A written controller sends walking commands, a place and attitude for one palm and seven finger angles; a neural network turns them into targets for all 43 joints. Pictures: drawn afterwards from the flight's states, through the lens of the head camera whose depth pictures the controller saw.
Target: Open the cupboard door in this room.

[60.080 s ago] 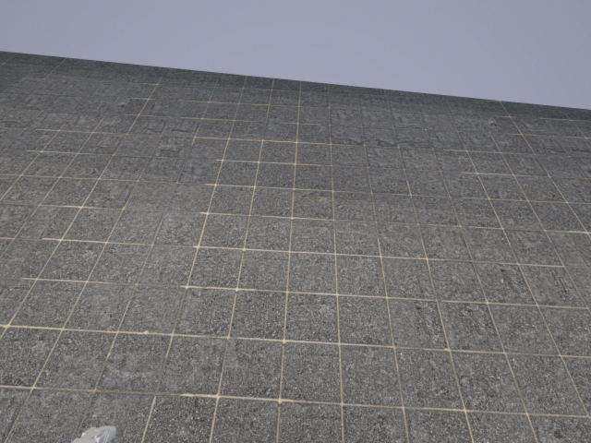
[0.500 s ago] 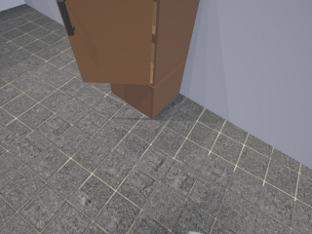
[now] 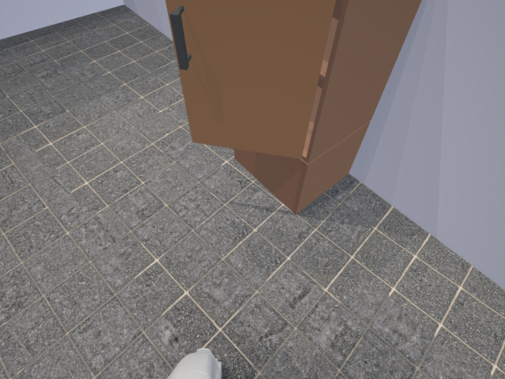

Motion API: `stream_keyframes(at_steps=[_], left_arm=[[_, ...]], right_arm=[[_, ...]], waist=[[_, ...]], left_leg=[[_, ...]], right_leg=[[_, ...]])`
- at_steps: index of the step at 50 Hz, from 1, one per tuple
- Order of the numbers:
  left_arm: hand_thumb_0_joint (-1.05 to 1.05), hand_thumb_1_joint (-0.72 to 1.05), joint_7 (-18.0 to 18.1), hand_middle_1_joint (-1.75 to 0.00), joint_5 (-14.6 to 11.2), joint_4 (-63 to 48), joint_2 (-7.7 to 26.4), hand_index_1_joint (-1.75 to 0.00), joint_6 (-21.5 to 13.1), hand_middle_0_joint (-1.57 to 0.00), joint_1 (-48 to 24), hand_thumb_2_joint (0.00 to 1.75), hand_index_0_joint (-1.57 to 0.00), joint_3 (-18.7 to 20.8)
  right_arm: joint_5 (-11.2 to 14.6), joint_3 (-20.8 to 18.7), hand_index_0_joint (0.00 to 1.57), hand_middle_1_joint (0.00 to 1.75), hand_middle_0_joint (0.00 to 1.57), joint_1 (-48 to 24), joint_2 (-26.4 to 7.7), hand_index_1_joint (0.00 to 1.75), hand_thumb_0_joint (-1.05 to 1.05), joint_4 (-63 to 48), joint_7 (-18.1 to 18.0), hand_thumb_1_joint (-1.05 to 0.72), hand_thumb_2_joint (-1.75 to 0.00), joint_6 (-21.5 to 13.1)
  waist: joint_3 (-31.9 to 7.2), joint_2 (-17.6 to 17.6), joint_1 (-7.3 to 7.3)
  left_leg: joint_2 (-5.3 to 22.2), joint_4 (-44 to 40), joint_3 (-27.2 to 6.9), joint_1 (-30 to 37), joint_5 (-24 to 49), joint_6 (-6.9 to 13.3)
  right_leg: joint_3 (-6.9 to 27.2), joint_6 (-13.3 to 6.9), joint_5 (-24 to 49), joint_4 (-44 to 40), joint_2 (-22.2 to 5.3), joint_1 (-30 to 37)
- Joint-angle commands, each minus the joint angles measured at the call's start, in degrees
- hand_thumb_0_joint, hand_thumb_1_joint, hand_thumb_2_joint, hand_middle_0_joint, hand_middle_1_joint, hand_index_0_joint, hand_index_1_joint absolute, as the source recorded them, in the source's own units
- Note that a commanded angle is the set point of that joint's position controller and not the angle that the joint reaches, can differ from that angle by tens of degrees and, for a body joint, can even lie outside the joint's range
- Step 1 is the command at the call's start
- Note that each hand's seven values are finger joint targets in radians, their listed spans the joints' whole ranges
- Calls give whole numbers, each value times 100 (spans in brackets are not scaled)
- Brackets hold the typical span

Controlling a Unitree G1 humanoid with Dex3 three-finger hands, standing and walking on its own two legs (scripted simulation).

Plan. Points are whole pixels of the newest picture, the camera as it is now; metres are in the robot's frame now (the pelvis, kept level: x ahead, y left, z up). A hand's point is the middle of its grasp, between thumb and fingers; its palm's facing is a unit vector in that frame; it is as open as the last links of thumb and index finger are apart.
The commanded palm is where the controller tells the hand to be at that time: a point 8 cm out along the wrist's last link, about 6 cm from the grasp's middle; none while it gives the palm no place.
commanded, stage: take the last steps up to it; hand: left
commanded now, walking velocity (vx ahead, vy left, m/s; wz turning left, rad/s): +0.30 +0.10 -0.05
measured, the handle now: (182, 38) +0.89 +0.28 +0.05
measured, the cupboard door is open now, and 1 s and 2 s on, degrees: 39 39 39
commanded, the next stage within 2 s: come to a stop and stand still in 0.64 s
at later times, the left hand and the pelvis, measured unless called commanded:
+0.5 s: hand (165, 275) +0.31 +0.21 -0.15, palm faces -0.08 -0.98 -0.21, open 7.4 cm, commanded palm none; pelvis +0.18 +0.05 +0.00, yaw -4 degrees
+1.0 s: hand (144, 282) +0.30 +0.26 -0.19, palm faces -0.02 -0.99 -0.16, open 7.4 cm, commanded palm none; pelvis +0.31 +0.09 +0.00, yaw -5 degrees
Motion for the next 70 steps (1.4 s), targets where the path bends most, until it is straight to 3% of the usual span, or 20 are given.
stream_keyframes(at_steps=[1, 2, 3, 9, 20, 24, 26, 27, 30, 33, 40, 42, 45, 47, 51, 54, 60, 62, 64, 70], left_arm=[[0, 90, 7, -30, -77, -383, 857, -30, -32, -20, -45, 90, -20, 175], [0, 90, -30, -30, -150, -592, 497, -30, 0, -20, -38, 90, -20, 113], [0, 90, 38, -30, -115, -770, 458, -30, 17, -20, -446, 90, -20, 89], [0, 90, -73, -30, -18, -477, 188, -30, 156, -20, -375, 90, -20, 65], [0, 90, -118, -30, -42, -1139, 254, -30, 170, -20, -1541, 90, -20, 72], [0, 90, -83, -30, -29, -882, 468, -30, 43, -20, -761, 90, -20, 112], [0, 90, 4, -30, -67, -488, 1375, -30, -40, -20, 602, 90, -20, 308], [0, 90, 44, -30, -123, -440, 1323, -30, -80, -20, 526, 90, -20, 314], [0, 90, 102, -30, -123, -664, 698, -30, -99, -20, -509, 90, -20, 139], [0, 90, 86, -30, -64, -627, 472, -30, -154, -20, -691, 90, -20, 121], [0, 90, 113, -30, -136, -292, 662, -30, 9, -20, -719, 90, -20, 40], [0, 90, 192, -30, -182, -245, 344, -30, 130, -20, -315, 90, -20, -94], [0, 90, 224, -30, -196, -125, 468, -30, 398, -20, -213, 90, -20, -119], [0, 90, 200, -30, -159, -229, 606, -30, 481, -20, -377, 90, -20, -59], [0, 90, 132, -30, -119, -553, 603, -30, 587, -20, -735, 90, -20, 97], [0, 90, 93, -30, -109, -728, 542, -30, 662, -20, -734, 90, -20, 161], [0, 90, 51, -30, -88, -802, 376, -30, 555, -20, -589, 90, -20, 80], [0, 90, 72, -30, -79, -582, 409, -30, 428, -20, -205, 90, -20, 46], [0, 90, 133, -30, -41, -655, 1086, -30, 304, -20, -466, 90, -20, 59], [0, 90, 114, -30, -63, -806, 1121, -30, 220, -20, -1224, 90, -20, 76]], right_arm=[[-52, -207, 20, 30, 20, 1662, -1000, 30, 0, 23, -168, -90, -90, -372], [-88, -364, 20, 30, 20, 2266, -1586, 30, 0, 128, -276, -90, -90, -381], [-49, -338, 20, 30, 20, 2163, -1602, 30, 0, 158, -322, -90, -90, -331], [-40, -21, 20, 30, 20, 805, -442, 30, 0, -167, -420, -90, -90, -564], [-68, -18, 20, 30, 20, 1212, -486, 30, 0, 76, -360, -90, -90, -552], [-23, 55, 20, 30, 20, 1292, -376, 30, 0, 254, -375, -90, -90, -534], [45, 83, 20, 30, 20, 1277, -166, 30, 0, 22, -310, -90, -90, -579], [37, 52, 20, 30, 20, 984, -345, 30, 0, 32, -331, -90, -90, -523], [17, 60, 20, 30, 20, 687, -13, 30, 0, 44, -314, -90, -90, -416], [8, 75, 20, 30, 20, 1043, 276, 30, 0, 205, -276, -90, -90, -316], [5, 142, 20, 30, 20, 1067, 99, 30, 0, 327, -308, -90, -90, -430], [1, 58, 20, 30, 20, 1254, -567, 30, 0, 332, -413, -90, -90, -424], [41, 54, 20, 30, 20, 902, -724, 30, 0, 318, -612, -90, -90, -275], [32, -37, 20, 30, 20, 836, -834, 30, 0, 228, -692, -90, -90, -193], [-2, -173, 20, 30, 20, 603, -950, 30, 0, -5, -735, -90, -90, -100], [-17, -188, 20, 30, 20, 251, -913, 30, 0, -172, -697, -90, -90, -108], [-63, -219, 20, 30, 20, -19, -876, 30, 0, -286, -510, -90, -90, -61], [-24, -172, 20, 30, 20, 33, -684, 30, 0, -224, -438, -90, -90, -41], [74, -33, 20, 30, 20, 74, -47, 30, 0, -329, -330, -90, -90, 5], [7, -77, 20, 30, 20, 406, -347, 30, 0, -69, -248, -90, -90, 11]], waist=[[-1190, 553, -939], [-1590, 1975, -1066], [-1534, 1629, -1014], [-330, 699, -165], [78, 340, -225], [-356, -26, 117], [-949, -1554, 447], [-934, -1417, 489], [-308, -170, -17], [-348, -525, -258], [-568, -421, -356], [-1005, 845, -305], [-812, 1788, -316], [-685, 1427, -366], [-852, 651, -391], [-975, 953, -267], [-810, 1373, -181], [-734, 814, 1], [-242, -1109, -115], [245, -942, -183]], left_leg=[[253, -1083, -366, 3564, 155, 418], [1649, -1826, -2672, 4152, 260, 981], [1955, -2354, -2854, 3631, -529, 1250], [1310, -2936, -1208, 1502, -63, 1051], [1301, -2955, -699, 1886, 434, 1218], [684, -1344, -180, 1638, 1333, 709], [-510, 1487, 506, -578, -1539, 147], [-292, 2566, -231, -763, -1929, 155], [195, 2518, -635, -650, -749, 27], [163, 1279, -276, 143, -476, -107], [-139, -1511, -79, 1970, 1413, -127], [1181, -1222, -1154, 2657, 4467, 446], [1643, -1740, -1544, 2339, 5431, 950], [1814, -1602, -1501, 2375, 5962, 1174], [1951, -1622, -1380, 2271, 4811, 1298], [1818, -1858, -1183, 1894, 3427, 1166], [1418, -2256, -1215, 1068, -39, 836], [872, -1929, -913, 566, -992, 460], [-105, -650, -197, 268, -1302, -129], [-167, 528, -433, 510, -669, -98]], right_leg=[[-116, -672, 1925, 2526, -197, -1998], [19, -516, -1291, 4198, 699, -3334], [705, -774, -1441, 5069, 652, -3592], [982, -744, 329, 4665, 214, -3383], [758, -719, 810, 1830, 460, -2774], [616, -907, 1197, 564, 744, -928], [3581, -1985, 2472, -358, -1396, 1329], [3943, -2245, 2701, -615, -1666, 840], [2228, -1818, 2568, -828, -1028, -504], [1210, -1569, 2985, -875, -589, -1079], [766, -1026, 2930, 275, 16, -1292], [564, -578, 666, 746, 533, -1701], [793, -451, -1076, 1953, 700, -1728], [1058, -511, -1252, 2758, 687, -2159], [1281, -510, -981, 3899, 840, -2735], [1366, -429, -630, 4014, 852, -2692], [852, -555, -279, 1886, 883, -1614], [680, -553, 551, 422, 948, -684], [2723, -1088, -1248, -1319, -645, -1449], [2242, -1335, 342, -1116, -568, -1775]])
